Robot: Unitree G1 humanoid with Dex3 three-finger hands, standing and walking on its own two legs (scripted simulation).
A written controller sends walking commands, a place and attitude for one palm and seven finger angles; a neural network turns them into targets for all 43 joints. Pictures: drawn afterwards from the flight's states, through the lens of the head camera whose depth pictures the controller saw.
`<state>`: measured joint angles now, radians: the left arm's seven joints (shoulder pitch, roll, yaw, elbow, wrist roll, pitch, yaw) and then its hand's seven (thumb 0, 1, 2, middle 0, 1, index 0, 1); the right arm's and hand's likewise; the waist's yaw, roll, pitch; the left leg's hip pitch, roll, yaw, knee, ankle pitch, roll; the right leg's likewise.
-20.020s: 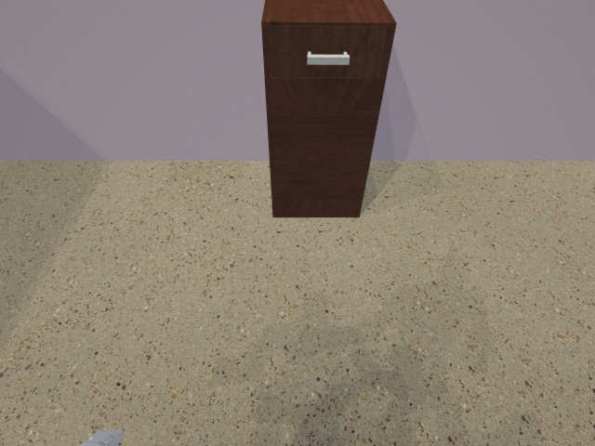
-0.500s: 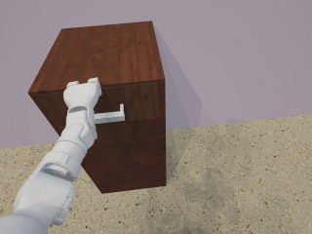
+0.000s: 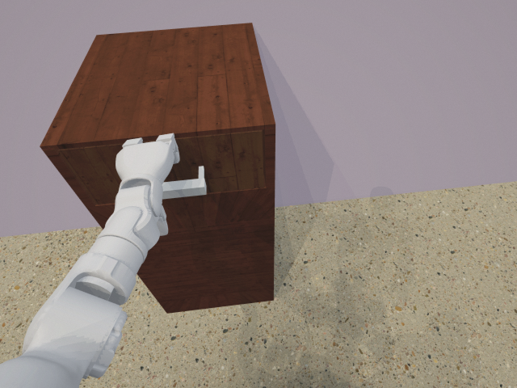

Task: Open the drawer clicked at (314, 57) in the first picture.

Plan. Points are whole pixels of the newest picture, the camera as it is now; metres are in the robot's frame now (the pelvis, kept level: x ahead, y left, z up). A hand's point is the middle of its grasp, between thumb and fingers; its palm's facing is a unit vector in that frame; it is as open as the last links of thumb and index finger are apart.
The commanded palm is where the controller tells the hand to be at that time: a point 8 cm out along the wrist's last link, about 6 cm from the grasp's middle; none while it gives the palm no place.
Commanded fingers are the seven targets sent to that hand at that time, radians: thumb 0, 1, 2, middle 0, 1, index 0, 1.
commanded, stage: move the hooked fingers above the handle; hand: left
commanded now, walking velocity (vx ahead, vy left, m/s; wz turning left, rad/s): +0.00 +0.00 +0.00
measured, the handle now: (171, 181) +0.49 +0.18 +0.02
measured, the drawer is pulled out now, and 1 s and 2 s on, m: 0.00 0.00 0.00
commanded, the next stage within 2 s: lower the fingers behind the handle in 0.56 s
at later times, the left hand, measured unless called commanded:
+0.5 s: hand (176, 185) +0.43 +0.15 +0.08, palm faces -0.04 -0.05 -1.00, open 13.9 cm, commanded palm +0.41 +0.17 +0.14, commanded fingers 0.00 -0.50 0.30 -0.30 -1.20 -0.30 -1.20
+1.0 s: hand (149, 203) +0.41 +0.20 +0.05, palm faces -0.13 -0.03 -0.99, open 13.8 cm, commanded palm +0.41 +0.20 +0.11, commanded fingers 0.00 -0.50 0.30 -0.30 -1.20 -0.30 -1.20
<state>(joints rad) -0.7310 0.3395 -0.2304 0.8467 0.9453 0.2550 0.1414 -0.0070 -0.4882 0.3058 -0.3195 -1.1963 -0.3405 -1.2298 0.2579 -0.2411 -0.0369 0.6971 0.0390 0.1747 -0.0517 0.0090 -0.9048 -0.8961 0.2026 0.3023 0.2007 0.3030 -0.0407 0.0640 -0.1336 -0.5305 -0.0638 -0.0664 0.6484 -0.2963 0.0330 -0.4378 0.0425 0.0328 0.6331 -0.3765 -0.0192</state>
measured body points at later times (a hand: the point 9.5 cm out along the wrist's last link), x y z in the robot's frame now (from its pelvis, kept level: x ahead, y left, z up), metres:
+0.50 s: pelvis +0.00 -0.01 +0.00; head +0.02 -0.03 +0.45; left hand +0.42 +0.15 +0.13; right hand +0.11 -0.27 -0.13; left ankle +0.01 +0.10 -0.72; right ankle -0.04 -0.11 -0.72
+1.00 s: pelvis +0.01 -0.02 +0.00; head +0.05 -0.04 +0.45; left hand +0.42 +0.20 +0.10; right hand +0.10 -0.30 -0.13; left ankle +0.01 +0.10 -0.72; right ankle -0.04 -0.11 -0.72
